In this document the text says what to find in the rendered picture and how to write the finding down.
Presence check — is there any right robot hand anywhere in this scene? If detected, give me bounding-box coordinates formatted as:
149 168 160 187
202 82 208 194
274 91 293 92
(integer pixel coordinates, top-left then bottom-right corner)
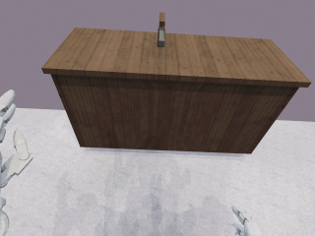
227 205 263 236

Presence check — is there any left robot forearm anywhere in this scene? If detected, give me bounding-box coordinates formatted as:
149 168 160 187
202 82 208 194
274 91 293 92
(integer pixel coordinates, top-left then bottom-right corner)
0 197 10 236

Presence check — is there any counter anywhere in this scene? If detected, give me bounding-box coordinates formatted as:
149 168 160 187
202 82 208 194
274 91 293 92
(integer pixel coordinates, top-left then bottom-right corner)
41 12 311 154

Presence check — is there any tap lever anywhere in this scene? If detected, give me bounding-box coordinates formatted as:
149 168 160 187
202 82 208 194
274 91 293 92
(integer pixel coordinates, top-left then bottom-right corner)
158 29 165 47

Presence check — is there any left robot hand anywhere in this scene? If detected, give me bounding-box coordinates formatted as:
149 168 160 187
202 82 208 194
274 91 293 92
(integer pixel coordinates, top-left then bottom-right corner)
0 89 33 194

